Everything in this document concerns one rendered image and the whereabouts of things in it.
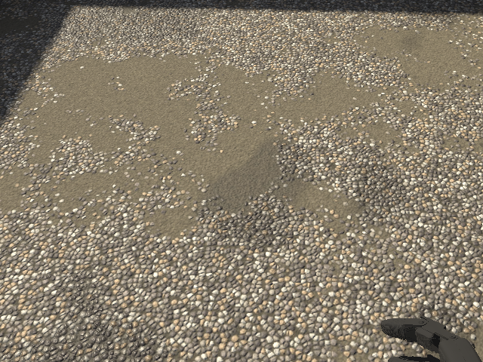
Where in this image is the right robot hand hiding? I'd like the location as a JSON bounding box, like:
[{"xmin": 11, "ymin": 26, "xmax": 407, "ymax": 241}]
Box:
[{"xmin": 381, "ymin": 316, "xmax": 482, "ymax": 362}]

